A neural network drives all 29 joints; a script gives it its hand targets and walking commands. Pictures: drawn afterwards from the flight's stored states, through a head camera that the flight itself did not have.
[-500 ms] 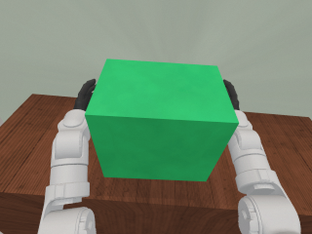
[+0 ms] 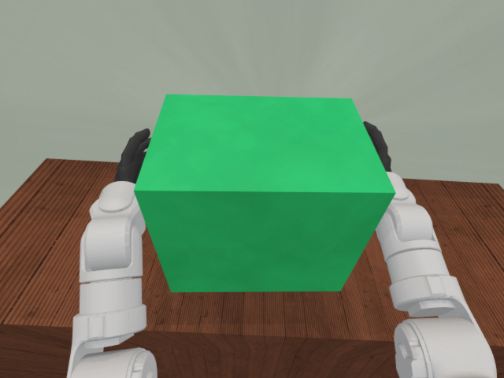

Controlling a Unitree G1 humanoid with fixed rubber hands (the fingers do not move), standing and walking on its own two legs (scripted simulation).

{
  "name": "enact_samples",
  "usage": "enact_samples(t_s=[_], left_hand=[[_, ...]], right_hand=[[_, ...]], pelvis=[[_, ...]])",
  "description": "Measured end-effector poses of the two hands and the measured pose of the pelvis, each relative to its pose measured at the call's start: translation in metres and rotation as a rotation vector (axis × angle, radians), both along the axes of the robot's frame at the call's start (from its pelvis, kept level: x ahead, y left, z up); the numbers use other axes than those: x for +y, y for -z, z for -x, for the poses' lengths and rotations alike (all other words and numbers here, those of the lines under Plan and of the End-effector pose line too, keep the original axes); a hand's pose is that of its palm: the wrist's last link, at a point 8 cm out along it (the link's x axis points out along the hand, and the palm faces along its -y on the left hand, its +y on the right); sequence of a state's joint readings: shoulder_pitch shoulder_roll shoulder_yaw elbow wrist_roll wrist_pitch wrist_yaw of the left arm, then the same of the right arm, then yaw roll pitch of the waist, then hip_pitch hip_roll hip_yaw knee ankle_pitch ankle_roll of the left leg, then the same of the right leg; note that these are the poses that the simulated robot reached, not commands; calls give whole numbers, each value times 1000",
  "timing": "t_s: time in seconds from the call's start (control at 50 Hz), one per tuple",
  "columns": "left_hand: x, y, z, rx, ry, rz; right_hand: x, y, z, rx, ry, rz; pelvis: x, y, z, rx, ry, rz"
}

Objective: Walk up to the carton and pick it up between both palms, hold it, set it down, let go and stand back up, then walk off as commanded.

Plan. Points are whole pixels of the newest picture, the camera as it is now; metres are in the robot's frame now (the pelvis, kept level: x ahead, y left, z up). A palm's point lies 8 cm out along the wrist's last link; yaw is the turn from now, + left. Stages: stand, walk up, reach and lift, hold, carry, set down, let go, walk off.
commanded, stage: reach and lift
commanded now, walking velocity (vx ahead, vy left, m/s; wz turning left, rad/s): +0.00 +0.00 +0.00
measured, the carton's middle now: (258, 198) +0.35 -0.01 +0.16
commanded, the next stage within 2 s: hold in 0.26 s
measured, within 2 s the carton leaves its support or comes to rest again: neither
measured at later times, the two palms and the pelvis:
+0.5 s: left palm (122, 177) +0.33 +0.18 +0.21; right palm (379, 162) +0.36 -0.18 +0.22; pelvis +0.00 +0.00 +0.00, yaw +0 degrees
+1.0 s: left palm (121, 173) +0.33 +0.18 +0.22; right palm (384, 157) +0.36 -0.19 +0.23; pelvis -0.01 -0.01 +0.00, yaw +0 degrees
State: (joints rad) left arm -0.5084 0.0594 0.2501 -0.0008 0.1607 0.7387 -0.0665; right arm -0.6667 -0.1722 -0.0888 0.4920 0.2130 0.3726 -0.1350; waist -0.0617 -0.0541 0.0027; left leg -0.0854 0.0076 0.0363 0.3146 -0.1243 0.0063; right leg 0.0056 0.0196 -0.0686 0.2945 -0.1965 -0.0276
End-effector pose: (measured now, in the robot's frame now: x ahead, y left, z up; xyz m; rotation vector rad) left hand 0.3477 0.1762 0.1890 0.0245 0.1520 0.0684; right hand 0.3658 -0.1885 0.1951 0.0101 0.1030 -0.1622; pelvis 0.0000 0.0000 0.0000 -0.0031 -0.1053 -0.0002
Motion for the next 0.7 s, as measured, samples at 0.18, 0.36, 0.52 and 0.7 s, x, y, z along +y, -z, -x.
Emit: enact_samples(t_s=[0.18, 0.36, 0.52, 0.7], left_hand=[[3, -8, 8, -15, -17, 1], [4, -17, 12, -15, -20, 7], [4, -23, 15, -16, -19, 14], [4, -27, 19, -10, -20, 19]], right_hand=[[3, -12, 1, -16, -17, 4], [4, -19, 4, -15, -20, 3], [4, -27, 8, -16, -19, 3], [4, -32, 10, -9, -21, 8]], pelvis=[[-2, 0, -2, -12, -5, -1], [-4, 1, -1, -17, -7, -1], [-4, 1, 2, -24, -5, -1], [-5, 1, 7, -26, -4, 0]])
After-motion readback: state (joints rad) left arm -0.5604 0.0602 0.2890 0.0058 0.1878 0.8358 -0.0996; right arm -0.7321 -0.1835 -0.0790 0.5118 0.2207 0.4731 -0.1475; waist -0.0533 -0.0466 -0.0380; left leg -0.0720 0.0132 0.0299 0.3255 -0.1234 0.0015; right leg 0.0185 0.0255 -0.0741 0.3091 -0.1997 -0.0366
